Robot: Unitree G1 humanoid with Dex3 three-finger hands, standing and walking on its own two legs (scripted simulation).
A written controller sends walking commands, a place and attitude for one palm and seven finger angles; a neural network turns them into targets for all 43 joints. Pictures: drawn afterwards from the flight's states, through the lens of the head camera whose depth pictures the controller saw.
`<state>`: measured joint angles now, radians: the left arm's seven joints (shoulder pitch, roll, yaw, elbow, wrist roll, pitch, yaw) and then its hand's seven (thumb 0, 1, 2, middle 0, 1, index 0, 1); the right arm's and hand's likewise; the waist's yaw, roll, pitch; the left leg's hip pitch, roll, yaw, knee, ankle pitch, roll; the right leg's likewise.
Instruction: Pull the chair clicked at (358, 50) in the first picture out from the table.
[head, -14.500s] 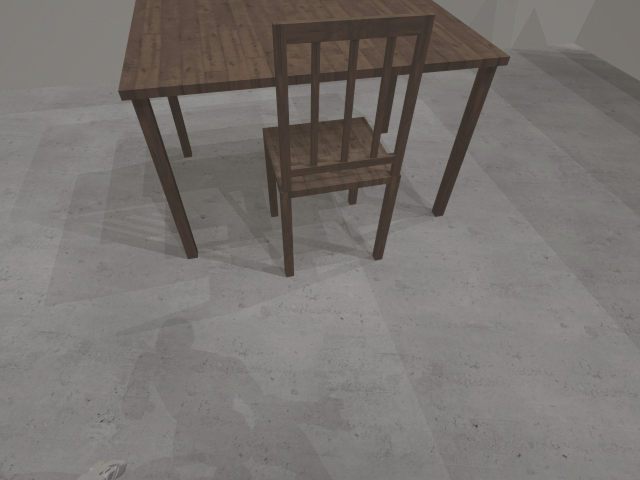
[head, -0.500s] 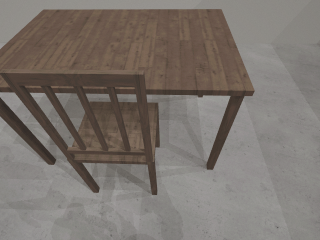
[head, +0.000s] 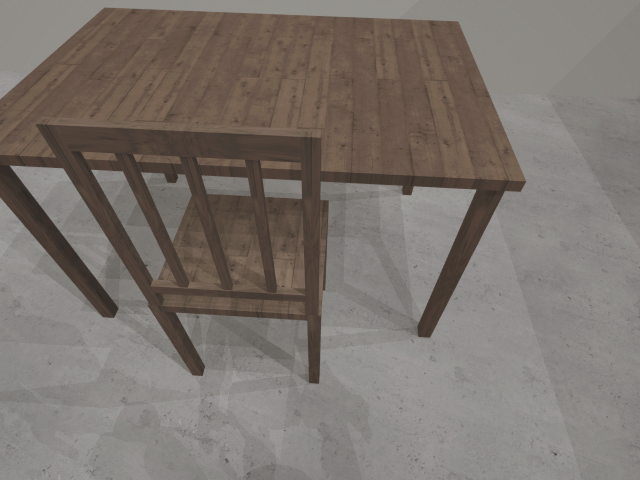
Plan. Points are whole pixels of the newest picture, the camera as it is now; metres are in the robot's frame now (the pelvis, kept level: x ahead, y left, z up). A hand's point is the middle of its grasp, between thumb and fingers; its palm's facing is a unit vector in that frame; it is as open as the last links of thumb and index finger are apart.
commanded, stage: look again from close up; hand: left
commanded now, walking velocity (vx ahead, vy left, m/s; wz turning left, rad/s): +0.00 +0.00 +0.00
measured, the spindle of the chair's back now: (211, 233) +0.52 +0.24 -0.06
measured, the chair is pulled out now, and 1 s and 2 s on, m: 0.00 0.00 0.00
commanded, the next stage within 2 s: shuffle to correct the standing spot in 1.38 s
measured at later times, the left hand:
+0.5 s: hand out of the picture +0.00 +0.20 -0.17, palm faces +0.00 -0.98 -0.18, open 7.3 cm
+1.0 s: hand out of the picture +0.04 +0.18 -0.17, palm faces +0.00 -0.98 -0.20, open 7.3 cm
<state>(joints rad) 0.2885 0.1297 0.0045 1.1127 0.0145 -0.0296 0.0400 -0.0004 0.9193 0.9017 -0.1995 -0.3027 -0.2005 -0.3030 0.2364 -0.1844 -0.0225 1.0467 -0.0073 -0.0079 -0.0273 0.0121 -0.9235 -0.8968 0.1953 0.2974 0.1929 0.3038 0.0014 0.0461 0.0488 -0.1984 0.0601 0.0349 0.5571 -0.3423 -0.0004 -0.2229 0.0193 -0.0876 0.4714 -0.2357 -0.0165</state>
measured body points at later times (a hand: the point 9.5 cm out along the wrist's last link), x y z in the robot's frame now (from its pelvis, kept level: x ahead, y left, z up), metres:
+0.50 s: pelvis +0.01 +0.03 +0.00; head +0.03 +0.03 +0.45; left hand +0.01 +0.25 -0.16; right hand -0.02 -0.17 -0.16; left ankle -0.03 +0.11 -0.73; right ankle +0.01 -0.12 -0.73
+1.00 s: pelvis +0.03 +0.01 +0.00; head +0.05 +0.01 +0.45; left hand +0.04 +0.23 -0.16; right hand +0.03 -0.21 -0.16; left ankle -0.03 +0.11 -0.73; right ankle +0.01 -0.12 -0.73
